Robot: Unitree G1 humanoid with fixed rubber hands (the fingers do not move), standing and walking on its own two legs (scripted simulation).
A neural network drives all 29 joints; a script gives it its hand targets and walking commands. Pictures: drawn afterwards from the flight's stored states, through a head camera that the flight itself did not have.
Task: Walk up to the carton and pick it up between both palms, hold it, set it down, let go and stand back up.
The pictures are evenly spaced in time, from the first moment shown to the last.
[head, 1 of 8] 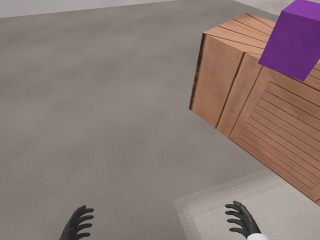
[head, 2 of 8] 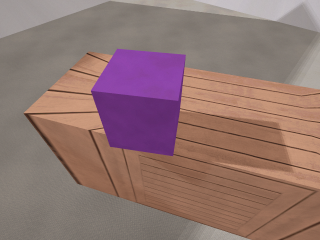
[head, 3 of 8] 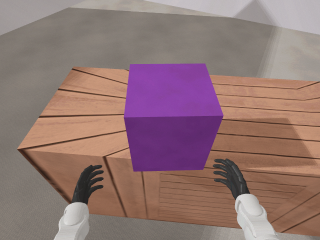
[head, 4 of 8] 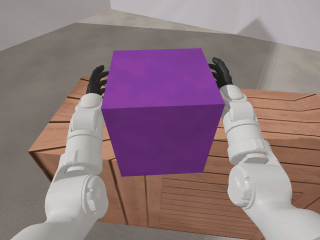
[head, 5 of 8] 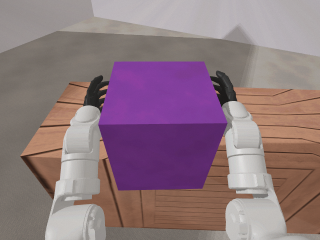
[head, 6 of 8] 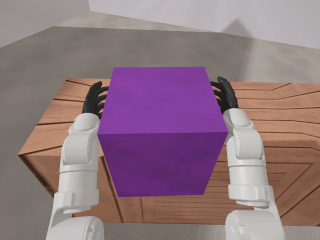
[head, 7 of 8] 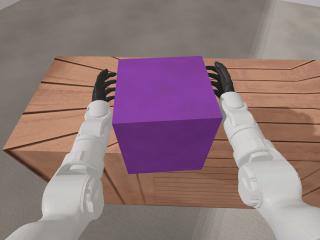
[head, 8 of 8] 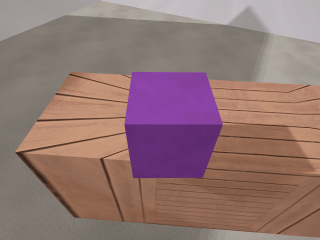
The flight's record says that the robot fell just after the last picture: no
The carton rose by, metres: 0.15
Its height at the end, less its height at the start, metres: +0.00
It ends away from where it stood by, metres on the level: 0.03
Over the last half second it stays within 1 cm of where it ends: yes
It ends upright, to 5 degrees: yes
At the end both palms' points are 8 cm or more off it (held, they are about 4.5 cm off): yes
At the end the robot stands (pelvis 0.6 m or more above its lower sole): yes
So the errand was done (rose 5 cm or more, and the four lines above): yes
